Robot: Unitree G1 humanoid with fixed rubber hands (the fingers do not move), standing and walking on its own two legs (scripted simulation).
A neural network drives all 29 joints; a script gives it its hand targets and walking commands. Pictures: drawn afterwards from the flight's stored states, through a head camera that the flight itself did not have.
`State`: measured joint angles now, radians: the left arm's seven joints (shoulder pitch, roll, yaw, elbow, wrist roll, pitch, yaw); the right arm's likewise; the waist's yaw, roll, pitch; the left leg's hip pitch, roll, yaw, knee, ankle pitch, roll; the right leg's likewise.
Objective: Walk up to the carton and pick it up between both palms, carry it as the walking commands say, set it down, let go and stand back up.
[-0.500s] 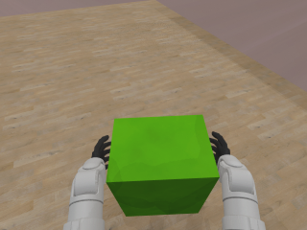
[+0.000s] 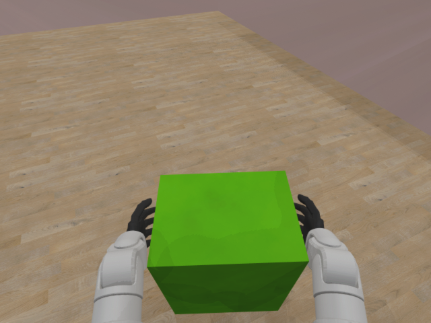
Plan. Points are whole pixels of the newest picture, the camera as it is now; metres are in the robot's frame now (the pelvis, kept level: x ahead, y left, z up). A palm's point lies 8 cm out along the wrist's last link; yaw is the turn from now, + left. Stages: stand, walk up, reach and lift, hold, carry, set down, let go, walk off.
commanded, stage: reach and lift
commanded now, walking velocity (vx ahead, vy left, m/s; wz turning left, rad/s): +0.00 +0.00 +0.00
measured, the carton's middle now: (224, 249) +0.28 +0.00 -0.03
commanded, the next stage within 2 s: hold in 0.18 s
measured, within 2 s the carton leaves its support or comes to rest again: neither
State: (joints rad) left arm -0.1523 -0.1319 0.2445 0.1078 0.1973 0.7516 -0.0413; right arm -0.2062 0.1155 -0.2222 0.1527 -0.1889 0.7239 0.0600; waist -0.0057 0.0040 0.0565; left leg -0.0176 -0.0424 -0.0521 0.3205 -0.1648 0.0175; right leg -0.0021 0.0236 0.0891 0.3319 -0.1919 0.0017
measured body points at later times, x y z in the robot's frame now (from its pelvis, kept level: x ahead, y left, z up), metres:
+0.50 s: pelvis -0.01 +0.00 +0.00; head -0.05 -0.01 +0.45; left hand +0.28 +0.16 +0.03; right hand +0.30 -0.17 +0.04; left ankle +0.02 +0.11 -0.75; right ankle +0.00 -0.12 -0.75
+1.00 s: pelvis +0.00 -0.01 +0.00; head -0.03 +0.00 +0.45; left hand +0.27 +0.17 +0.03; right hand +0.29 -0.16 +0.04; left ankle +0.02 +0.11 -0.75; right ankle +0.00 -0.12 -0.75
